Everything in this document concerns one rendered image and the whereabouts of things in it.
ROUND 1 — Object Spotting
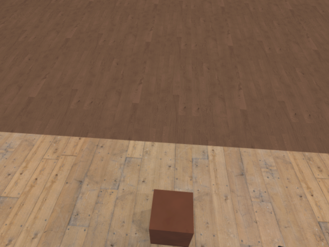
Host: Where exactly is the carton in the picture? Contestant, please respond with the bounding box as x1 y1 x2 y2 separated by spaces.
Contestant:
149 189 194 247

